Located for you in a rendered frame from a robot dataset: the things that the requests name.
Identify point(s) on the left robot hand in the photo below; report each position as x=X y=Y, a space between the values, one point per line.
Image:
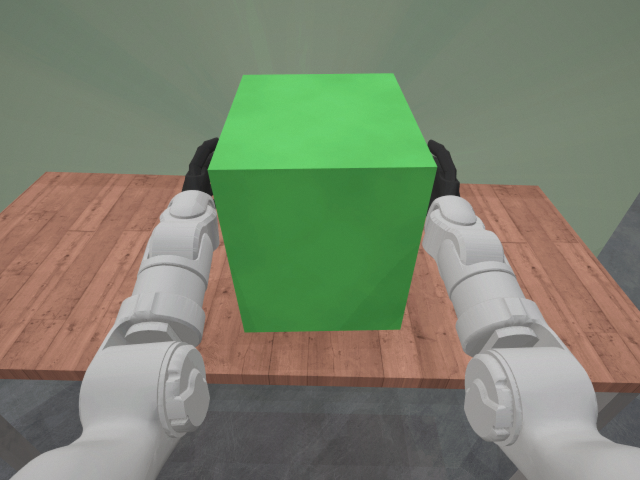
x=197 y=177

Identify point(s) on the robot left forearm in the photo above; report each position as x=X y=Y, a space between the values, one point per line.
x=166 y=303

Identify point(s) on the robot right forearm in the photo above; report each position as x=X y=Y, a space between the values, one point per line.
x=491 y=308

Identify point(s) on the carton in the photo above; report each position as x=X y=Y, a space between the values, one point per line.
x=322 y=184

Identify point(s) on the robot left upper arm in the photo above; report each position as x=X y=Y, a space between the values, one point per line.
x=137 y=402

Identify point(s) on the right robot hand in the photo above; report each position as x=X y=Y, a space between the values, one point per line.
x=445 y=182

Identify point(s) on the table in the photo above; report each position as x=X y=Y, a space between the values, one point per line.
x=71 y=246

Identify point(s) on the robot right upper arm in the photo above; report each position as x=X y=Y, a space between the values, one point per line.
x=538 y=406

